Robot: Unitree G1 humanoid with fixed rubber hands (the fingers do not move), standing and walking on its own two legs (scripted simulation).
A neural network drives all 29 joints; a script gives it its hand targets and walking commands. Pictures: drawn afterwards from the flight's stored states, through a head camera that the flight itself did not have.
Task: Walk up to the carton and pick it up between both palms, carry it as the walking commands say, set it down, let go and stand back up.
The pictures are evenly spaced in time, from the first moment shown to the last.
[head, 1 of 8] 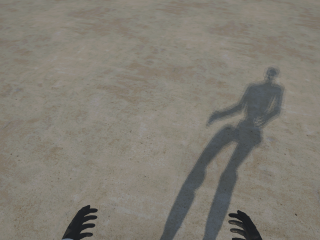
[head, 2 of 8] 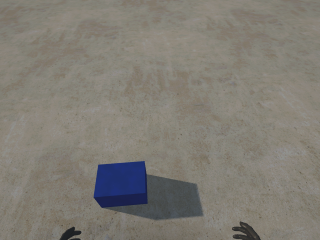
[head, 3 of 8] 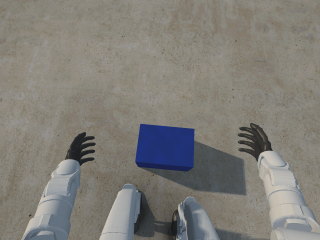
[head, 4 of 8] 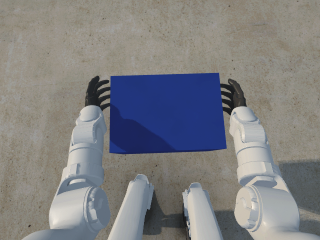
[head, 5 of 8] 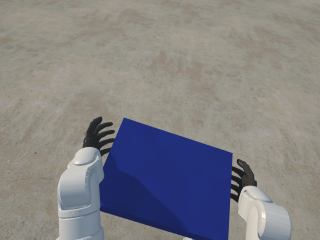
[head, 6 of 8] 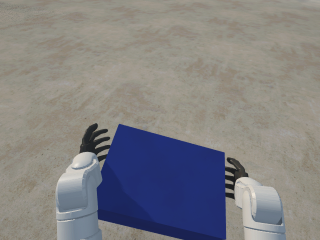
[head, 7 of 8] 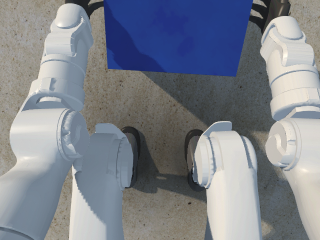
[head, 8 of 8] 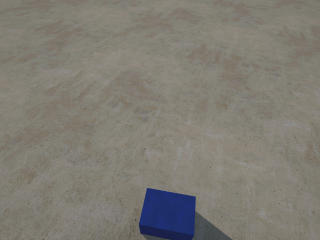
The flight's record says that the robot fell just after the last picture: no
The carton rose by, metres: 0.71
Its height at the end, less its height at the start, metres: +0.00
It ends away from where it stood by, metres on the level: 3.80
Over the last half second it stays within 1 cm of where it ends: yes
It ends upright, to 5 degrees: yes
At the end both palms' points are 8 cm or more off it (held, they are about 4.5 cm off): yes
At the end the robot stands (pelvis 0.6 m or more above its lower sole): yes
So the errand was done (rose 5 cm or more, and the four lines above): yes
